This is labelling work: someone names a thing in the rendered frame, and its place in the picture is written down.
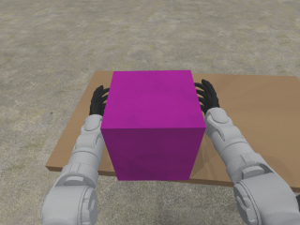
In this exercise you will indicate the table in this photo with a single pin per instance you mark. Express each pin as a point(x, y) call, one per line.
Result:
point(265, 108)

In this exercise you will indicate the robot left hand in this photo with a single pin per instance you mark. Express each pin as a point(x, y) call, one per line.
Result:
point(97, 106)

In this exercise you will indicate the right robot upper arm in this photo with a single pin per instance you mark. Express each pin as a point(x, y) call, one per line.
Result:
point(265, 200)

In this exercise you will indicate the left robot forearm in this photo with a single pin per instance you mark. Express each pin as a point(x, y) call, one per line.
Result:
point(82, 167)

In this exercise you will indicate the carton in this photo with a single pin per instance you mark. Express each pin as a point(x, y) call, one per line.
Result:
point(153, 125)

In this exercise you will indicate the left robot upper arm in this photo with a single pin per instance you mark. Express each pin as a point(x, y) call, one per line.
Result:
point(71, 205)

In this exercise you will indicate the robot right hand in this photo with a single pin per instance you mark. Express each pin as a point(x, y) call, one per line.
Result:
point(209, 99)

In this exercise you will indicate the right robot forearm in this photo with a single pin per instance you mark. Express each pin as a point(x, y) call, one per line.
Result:
point(239, 158)

